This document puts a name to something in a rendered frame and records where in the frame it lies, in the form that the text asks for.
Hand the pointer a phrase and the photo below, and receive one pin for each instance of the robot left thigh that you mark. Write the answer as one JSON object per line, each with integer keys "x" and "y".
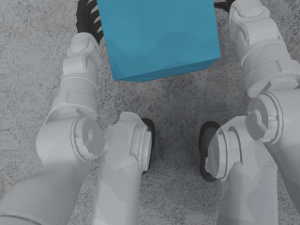
{"x": 119, "y": 175}

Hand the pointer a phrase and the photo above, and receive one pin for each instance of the robot right hand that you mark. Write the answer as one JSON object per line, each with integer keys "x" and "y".
{"x": 224, "y": 5}

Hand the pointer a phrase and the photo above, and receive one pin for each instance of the robot left hand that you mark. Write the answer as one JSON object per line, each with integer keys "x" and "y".
{"x": 86, "y": 20}

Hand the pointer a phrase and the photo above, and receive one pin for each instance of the left robot foot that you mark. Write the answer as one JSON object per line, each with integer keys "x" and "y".
{"x": 151, "y": 128}

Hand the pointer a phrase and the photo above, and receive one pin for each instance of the carton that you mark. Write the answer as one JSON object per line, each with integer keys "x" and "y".
{"x": 148, "y": 40}

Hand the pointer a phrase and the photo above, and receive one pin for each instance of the robot right upper arm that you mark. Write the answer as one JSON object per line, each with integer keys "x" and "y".
{"x": 273, "y": 118}

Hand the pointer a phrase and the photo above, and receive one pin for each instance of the robot left upper arm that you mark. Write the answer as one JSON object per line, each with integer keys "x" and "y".
{"x": 67, "y": 149}

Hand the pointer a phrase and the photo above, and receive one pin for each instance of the right robot forearm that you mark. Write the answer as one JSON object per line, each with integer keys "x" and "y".
{"x": 261, "y": 50}

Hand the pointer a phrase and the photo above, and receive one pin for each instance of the left robot forearm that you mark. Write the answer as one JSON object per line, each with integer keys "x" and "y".
{"x": 79, "y": 81}

